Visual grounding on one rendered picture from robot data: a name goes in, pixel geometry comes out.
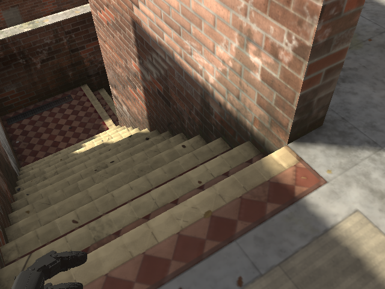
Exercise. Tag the robot left hand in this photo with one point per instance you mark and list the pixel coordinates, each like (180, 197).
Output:
(46, 267)

